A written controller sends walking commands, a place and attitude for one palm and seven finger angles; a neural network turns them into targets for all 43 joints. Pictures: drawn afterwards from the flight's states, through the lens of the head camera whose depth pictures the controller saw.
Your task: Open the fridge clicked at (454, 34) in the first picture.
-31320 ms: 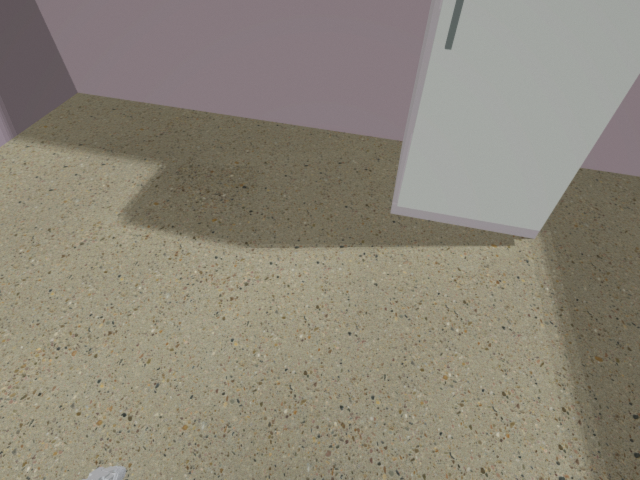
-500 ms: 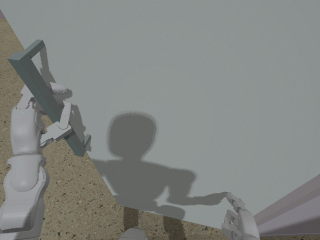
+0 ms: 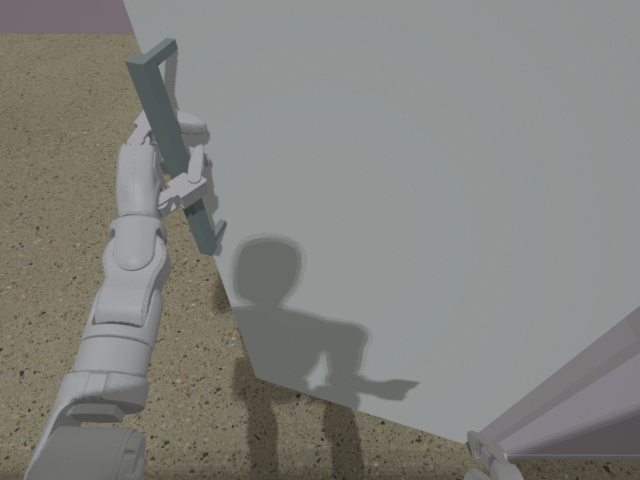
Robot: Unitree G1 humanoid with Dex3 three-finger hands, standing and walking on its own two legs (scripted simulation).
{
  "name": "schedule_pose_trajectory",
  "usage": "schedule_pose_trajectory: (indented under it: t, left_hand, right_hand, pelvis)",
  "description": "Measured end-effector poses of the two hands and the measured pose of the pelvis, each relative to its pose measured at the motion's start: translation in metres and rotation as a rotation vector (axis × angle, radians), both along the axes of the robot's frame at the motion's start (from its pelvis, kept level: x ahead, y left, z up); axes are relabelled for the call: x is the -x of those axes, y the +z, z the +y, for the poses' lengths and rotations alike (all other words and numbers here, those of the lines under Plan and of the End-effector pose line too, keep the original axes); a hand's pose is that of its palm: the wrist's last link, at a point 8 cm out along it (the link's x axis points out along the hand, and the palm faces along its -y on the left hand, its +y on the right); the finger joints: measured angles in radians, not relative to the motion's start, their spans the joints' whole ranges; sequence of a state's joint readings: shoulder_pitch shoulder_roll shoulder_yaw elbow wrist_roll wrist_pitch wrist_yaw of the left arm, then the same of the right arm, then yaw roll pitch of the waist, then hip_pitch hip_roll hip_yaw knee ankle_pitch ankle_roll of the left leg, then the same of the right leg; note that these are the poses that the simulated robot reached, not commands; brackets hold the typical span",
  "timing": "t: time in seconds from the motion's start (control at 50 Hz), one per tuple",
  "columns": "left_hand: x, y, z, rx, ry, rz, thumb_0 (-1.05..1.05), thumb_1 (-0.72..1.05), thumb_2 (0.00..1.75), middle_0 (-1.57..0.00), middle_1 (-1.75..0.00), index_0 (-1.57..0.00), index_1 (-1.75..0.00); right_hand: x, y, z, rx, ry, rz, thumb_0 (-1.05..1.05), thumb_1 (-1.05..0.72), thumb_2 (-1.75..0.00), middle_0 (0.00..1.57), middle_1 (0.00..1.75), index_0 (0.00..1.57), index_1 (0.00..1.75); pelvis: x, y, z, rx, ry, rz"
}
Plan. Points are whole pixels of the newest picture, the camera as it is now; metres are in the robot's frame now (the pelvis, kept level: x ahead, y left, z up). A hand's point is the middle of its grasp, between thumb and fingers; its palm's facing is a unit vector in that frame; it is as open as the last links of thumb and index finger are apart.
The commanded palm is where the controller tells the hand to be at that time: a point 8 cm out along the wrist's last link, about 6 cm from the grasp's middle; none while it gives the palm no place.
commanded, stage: stop walking and hold the door back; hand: left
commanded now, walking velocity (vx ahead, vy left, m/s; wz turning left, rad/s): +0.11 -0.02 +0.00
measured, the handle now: (191, 166) +0.43 +0.19 +0.16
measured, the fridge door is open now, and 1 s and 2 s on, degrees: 73 72 72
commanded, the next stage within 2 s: loosen the grip on the handle in 0.20 s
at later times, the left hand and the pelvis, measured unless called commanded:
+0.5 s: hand (192, 168) +0.41 +0.18 +0.18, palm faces +0.16 -0.98 -0.14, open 7.5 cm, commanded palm +0.36 +0.23 +0.16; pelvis +0.00 +0.03 +0.00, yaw -2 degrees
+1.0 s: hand (181, 183) +0.40 +0.20 +0.16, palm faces +0.21 -0.96 -0.17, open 14.5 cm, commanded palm +0.37 +0.25 +0.16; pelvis +0.03 +0.02 +0.00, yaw -1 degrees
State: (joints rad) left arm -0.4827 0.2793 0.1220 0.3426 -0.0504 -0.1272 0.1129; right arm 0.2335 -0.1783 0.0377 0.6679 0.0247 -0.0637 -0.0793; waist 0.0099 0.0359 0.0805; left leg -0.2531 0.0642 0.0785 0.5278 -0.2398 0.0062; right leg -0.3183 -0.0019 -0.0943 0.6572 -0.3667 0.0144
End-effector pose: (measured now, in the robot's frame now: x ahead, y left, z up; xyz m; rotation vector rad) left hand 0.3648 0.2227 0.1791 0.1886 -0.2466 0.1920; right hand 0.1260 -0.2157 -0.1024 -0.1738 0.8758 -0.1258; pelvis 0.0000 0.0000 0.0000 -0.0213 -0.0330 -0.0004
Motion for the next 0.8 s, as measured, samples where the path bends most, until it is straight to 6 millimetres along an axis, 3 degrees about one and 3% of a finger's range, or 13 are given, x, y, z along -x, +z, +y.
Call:
schedule_pose_trajectory:
  t: [0.08, 0.16, 0.32, 0.4, 0.52, 0.66, 0.8]
  left_hand:
    - [0.0, 0.001, -0.001, -0.028, 0.024, 0.007, -0.02, 0.7, 0.8, -0.46, -1.42, -0.39, -1.4]
    - [-0.002, 0.002, 0.0, -0.044, 0.023, 0.038, -0.04, 0.69, 0.81, -0.46, -1.41, -0.41, -1.4]
    - [-0.013, 0.002, 0.004, -0.049, -0.047, 0.039, -0.06, 0.67, 0.82, -0.46, -1.42, -0.44, -1.4]
    - [-0.028, 0.002, 0.011, 0.023, -0.1, 0.071, -0.07, 0.57, 0.78, -0.5, -1.46, -0.45, -1.4]
    - [-0.018, -0.001, 0.012, 0.02, -0.042, 0.005, -0.03, 0.3, 0.63, -0.48, -1.43, -0.4, -1.37]
    - [-0.007, -0.005, 0.013, -0.008, -0.035, -0.038, 0.0, -0.22, 0.37, -0.44, -1.38, -0.33, -1.31]
    - [-0.006, -0.02, 0.025, -0.02, 0.009, 0.035, 0.0, -0.47, 0.25, -0.37, -1.29, -0.32, -1.26]
  right_hand:
    - [0.01, -0.019, 0.008, -0.044, 0.024, 0.036, 0.01, -0.9, -0.89, 0.2, 0.3, 0.2, 0.3]
    - [0.018, -0.023, -0.003, -0.025, 0.002, 0.065, 0.01, -0.9, -0.89, 0.21, 0.3, 0.2, 0.3]
    - [0.018, -0.003, -0.035, 0.12, -0.04, 0.024, 0.01, -0.9, -0.89, 0.2, 0.3, 0.2, 0.3]
    - [0.014, 0.021, -0.038, 0.131, -0.062, -0.081, 0.01, -0.9, -0.89, 0.2, 0.3, 0.2, 0.3]
    - [0.007, 0.033, -0.027, 0.101, -0.065, -0.197, 0.01, -0.9, -0.9, 0.2, 0.3, 0.19, 0.3]
    - [0.001, 0.021, -0.002, 0.044, -0.033, -0.146, 0.01, -0.9, -0.9, 0.2, 0.3, 0.2, 0.3]
    - [-0.015, 0.008, 0.012, 0.018, 0.009, -0.09, 0.01, -0.9, -0.89, 0.2, 0.3, 0.2, 0.3]
  pelvis:
    - [0.004, -0.008, -0.007, -0.01, -0.01, -0.009]
    - [0.006, -0.006, -0.006, -0.019, 0.0, -0.011]
    - [0.007, -0.005, 0.012, -0.024, -0.004, -0.017]
    - [0.008, -0.005, 0.016, -0.039, -0.016, 0.019]
    - [0.004, -0.005, 0.027, -0.039, -0.047, 0.024]
    - [-0.006, -0.004, 0.028, -0.031, -0.05, 0.032]
    - [-0.015, -0.003, 0.025, -0.023, -0.03, 0.051]
